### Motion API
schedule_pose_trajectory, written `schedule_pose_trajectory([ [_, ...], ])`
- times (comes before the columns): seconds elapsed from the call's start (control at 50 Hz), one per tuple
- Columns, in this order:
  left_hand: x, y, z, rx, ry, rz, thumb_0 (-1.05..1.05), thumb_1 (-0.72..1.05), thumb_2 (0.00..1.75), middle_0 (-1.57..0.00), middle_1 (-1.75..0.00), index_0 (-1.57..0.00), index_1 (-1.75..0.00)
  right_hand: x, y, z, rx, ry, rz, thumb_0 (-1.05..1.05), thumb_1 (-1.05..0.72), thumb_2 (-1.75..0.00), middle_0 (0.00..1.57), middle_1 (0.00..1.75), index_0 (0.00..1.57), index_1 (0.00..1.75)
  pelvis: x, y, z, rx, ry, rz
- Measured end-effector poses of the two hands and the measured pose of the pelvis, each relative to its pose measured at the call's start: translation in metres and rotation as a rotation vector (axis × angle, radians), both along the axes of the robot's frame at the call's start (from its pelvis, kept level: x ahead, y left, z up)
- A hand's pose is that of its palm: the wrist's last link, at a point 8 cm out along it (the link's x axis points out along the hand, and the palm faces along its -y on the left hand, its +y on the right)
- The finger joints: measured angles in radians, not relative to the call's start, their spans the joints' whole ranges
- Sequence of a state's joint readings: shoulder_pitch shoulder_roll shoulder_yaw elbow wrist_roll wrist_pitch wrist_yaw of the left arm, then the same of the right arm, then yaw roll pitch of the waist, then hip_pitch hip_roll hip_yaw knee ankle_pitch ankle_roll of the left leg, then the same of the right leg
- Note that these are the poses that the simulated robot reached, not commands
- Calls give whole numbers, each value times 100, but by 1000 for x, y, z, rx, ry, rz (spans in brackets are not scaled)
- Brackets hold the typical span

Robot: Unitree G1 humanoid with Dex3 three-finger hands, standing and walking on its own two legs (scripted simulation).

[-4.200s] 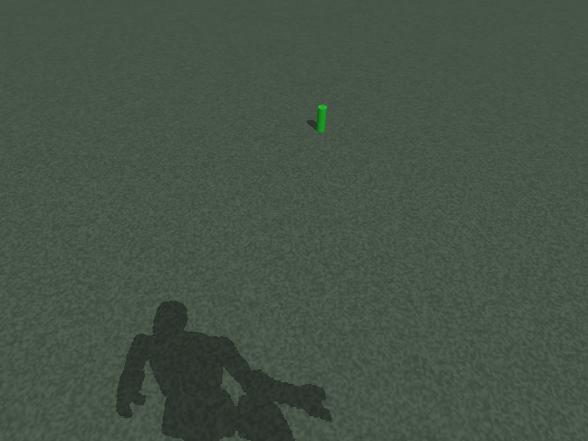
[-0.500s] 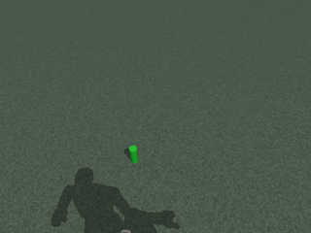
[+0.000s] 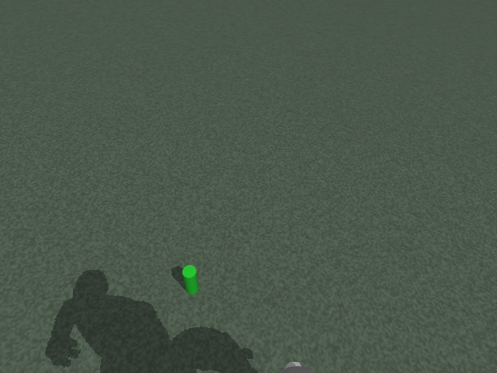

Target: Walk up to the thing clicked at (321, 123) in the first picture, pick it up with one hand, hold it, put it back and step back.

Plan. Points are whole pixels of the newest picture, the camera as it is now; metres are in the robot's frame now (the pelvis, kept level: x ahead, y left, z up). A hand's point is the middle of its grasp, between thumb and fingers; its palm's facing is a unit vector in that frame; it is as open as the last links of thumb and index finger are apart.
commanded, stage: walk up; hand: left
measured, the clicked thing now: (190, 280) +0.61 +0.18 -0.70
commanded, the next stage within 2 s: none
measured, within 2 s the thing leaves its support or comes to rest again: neither
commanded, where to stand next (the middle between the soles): +0.27 -0.03 m, yaw +0 degrees
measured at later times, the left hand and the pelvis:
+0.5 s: hand (108, 360) +0.20 +0.23 -0.12, palm faces -0.01 -0.92 -0.40, open 7.4 cm; pelvis +0.14 -0.04 +0.00, yaw +0 degrees
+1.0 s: hand (105, 343) +0.24 +0.26 -0.17, palm faces -0.01 -0.92 -0.40, open 7.4 cm; pelvis +0.20 -0.02 -0.02, yaw +1 degrees
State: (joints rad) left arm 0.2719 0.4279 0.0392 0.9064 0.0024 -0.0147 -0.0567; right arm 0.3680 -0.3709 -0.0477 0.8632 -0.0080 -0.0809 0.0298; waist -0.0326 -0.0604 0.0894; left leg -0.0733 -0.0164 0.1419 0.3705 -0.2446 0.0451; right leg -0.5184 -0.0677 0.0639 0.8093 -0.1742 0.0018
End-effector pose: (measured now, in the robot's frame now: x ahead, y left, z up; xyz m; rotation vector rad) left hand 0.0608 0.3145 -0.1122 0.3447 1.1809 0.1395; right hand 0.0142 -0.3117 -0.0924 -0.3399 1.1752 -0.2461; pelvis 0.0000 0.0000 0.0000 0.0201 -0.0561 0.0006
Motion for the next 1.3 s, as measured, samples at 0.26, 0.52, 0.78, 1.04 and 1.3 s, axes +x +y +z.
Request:
schedule_pose_trajectory([
  [0.26, 126, -54, 25, 63, -178, -52, 1, 90, 90, -20, -30, -20, -30, 76, -34, -48, 94, 55, 5, 1, -90, -90, 20, 30, 20, 30, 77, -41, -13, 22, -16, -22],
  [0.52, 130, -39, 25, 58, -94, 37, 1, 90, 90, -20, -30, -20, -30, 152, -49, -21, 24, 64, 46, 0, -90, -90, 20, 30, 20, 30, 140, -36, -1, -27, -6, 5],
  [0.78, 160, -16, -29, -28, 37, 52, 1, 90, 90, -20, -30, -20, -30, 232, 0, -4, -35, -25, 86, 0, -90, -90, 20, 30, 20, 30, 182, -6, -12, -39, 8, 20],
  [1.04, 168, -21, -8, 92, 42, 95, 1, 90, 90, -20, -30, -20, -30, 284, -17, -38, 35, -61, 83, 0, -90, -90, 20, 30, 20, 30, 202, -24, -21, -43, -4, 18],
  [1.3, 221, -40, 2, 46, -31, 66, 1, 90, 90, -20, -30, -20, -30, 276, -5, -45, 96, 40, 70, 1, -90, -90, 20, 30, 20, 30, 215, -27, -8, -11, 12, 24],
])
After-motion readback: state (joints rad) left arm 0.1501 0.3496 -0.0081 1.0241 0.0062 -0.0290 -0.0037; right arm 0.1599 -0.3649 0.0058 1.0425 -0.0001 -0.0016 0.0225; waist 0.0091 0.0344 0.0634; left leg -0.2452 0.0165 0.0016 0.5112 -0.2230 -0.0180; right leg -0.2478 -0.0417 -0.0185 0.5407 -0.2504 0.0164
